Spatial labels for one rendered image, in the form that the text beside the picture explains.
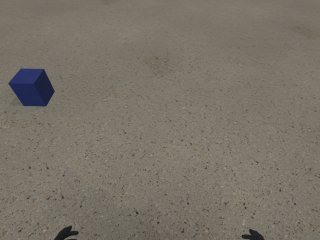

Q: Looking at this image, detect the robot right hand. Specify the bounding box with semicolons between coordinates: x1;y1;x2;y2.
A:
242;229;265;240

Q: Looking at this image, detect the robot left hand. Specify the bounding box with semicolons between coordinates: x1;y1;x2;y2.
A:
54;226;79;240

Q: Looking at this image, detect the carton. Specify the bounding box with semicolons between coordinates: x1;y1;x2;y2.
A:
8;68;55;107

